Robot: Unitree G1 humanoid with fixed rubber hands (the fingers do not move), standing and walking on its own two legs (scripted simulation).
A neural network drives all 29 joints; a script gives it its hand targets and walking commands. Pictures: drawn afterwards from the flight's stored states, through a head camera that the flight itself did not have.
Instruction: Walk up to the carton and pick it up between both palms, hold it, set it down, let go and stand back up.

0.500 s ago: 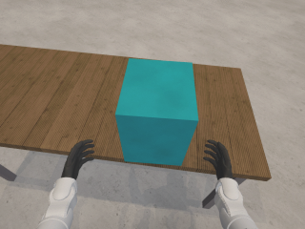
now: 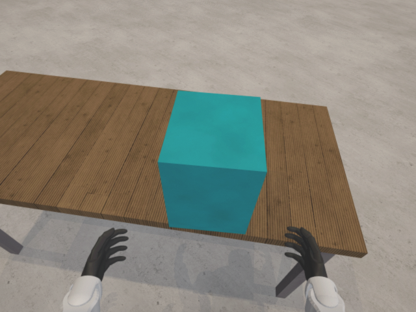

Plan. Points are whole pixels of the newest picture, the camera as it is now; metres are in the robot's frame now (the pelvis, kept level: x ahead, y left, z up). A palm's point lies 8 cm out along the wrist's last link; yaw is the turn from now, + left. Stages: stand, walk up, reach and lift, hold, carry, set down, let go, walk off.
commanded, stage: set down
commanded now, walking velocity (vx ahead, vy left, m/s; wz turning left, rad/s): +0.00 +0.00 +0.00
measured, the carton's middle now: (212, 164) +0.43 -0.01 -0.01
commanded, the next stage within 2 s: let go in 0.56 s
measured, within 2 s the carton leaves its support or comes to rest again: neither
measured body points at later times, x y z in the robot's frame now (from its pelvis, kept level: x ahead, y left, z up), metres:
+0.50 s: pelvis +0.00 +0.00 +0.00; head +0.00 +0.01 +0.45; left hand +0.18 +0.23 -0.08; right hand +0.18 -0.22 -0.08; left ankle -0.02 +0.12 -0.74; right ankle -0.01 -0.10 -0.74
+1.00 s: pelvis +0.00 +0.00 +0.00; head +0.01 +0.00 +0.45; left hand +0.18 +0.22 -0.09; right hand +0.16 -0.23 -0.09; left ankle -0.02 +0.12 -0.74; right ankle -0.01 -0.10 -0.74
